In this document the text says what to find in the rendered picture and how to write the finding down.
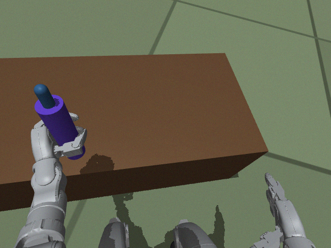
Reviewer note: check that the left robot hand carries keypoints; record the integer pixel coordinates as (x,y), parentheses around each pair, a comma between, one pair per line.
(45,146)

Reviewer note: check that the right robot hand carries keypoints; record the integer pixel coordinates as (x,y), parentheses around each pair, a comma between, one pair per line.
(288,222)

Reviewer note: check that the bottle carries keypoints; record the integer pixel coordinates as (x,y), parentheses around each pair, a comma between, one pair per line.
(54,114)

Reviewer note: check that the left robot arm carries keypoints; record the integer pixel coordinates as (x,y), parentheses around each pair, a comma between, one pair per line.
(44,227)

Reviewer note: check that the right robot arm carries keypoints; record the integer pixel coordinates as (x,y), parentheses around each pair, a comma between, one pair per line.
(298,242)

